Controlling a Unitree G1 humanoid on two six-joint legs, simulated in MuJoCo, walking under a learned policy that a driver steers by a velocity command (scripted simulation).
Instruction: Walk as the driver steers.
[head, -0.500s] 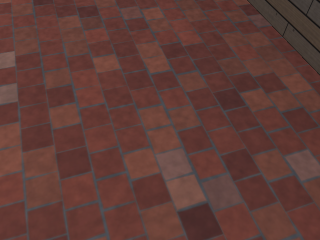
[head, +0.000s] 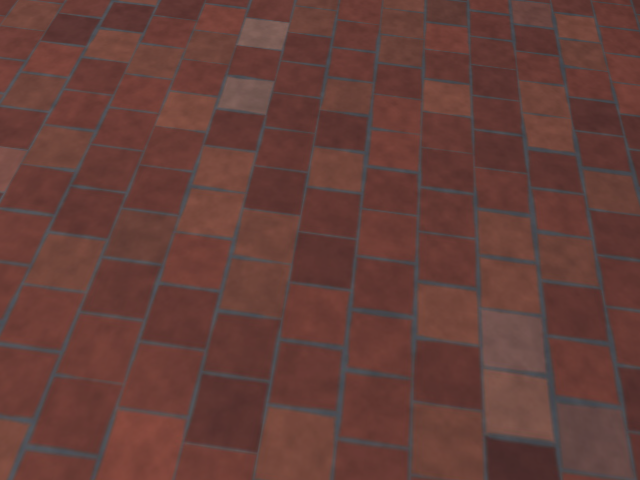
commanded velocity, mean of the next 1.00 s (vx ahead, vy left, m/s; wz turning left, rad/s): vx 0.40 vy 0.00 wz -0.24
